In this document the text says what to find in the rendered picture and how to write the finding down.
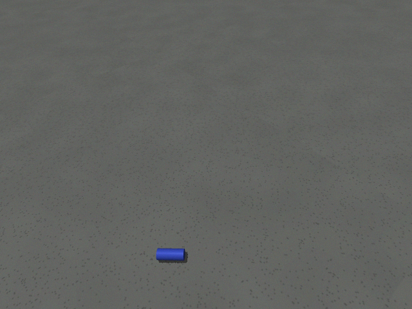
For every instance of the can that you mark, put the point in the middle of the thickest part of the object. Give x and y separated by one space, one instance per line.
175 254

